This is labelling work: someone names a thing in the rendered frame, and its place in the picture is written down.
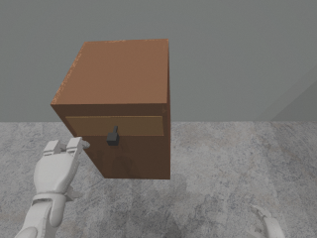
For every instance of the robot left hand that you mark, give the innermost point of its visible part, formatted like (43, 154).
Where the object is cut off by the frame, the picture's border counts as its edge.
(55, 171)

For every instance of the cabinet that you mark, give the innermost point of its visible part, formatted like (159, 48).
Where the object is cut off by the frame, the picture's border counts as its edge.
(121, 78)

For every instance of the handle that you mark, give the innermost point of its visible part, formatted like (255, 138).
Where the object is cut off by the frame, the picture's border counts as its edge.
(113, 137)

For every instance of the drawer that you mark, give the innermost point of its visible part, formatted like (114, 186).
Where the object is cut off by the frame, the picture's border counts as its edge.
(127, 125)

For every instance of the robot right hand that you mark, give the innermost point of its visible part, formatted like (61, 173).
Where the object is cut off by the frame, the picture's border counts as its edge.
(270, 228)

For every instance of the left robot forearm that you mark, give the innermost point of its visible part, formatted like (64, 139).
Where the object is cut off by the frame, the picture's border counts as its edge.
(44, 216)

